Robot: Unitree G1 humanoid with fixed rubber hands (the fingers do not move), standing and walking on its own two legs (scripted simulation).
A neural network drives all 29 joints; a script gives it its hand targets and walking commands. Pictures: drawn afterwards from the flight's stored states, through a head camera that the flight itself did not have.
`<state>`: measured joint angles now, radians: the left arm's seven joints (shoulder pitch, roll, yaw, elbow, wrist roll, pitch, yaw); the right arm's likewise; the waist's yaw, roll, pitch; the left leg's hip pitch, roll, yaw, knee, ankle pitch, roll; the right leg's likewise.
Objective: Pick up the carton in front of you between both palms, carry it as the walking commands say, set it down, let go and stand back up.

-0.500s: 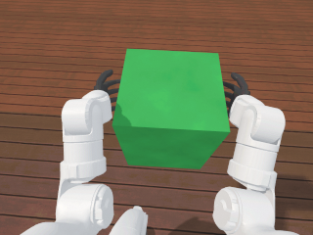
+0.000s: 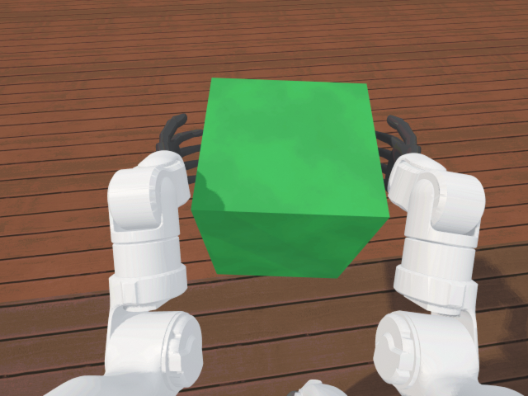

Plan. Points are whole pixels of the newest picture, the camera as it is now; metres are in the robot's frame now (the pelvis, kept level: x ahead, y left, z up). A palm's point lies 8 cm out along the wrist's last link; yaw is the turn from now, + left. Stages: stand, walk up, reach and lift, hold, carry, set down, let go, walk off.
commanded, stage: carry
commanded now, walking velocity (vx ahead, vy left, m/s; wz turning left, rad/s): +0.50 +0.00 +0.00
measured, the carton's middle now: (282, 190) +0.39 -0.03 +0.10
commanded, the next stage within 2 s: none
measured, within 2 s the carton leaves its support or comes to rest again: neither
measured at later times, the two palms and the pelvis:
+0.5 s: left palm (187, 44) +0.67 +0.14 +0.20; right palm (351, 55) +0.64 -0.16 +0.19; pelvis +0.29 +0.02 +0.05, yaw -1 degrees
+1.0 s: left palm out of the picture +0.91 +0.17 +0.25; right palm out of the picture +0.96 -0.13 +0.26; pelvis +0.57 -0.03 +0.10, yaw +1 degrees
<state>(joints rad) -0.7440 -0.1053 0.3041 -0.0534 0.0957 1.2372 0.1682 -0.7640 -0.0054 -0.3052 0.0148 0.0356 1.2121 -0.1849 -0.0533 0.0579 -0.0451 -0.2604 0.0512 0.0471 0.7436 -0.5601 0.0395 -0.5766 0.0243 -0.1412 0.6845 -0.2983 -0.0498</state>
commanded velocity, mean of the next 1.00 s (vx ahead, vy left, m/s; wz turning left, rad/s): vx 0.50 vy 0.00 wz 0.00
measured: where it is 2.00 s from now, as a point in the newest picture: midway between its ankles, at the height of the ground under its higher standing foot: (259, 164)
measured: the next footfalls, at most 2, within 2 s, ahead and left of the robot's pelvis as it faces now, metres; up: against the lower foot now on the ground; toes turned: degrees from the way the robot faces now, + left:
left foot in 0.38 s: +0.40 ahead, +0.10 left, +0.06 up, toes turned +4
right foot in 0.74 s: +0.60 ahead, -0.11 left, +0.09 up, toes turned -5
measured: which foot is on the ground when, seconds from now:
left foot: down 0.00-0.00, up 0.02-0.36, down 0.38-0.78, up 0.80-1.00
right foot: down 0.00-0.40, up 0.42-0.72, down 0.74-1.00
